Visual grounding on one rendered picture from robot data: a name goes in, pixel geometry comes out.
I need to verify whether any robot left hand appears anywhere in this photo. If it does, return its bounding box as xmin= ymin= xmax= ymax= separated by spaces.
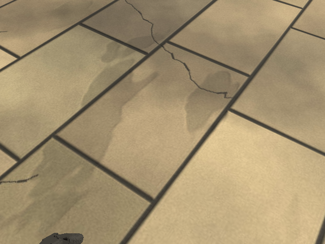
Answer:
xmin=39 ymin=233 xmax=84 ymax=244

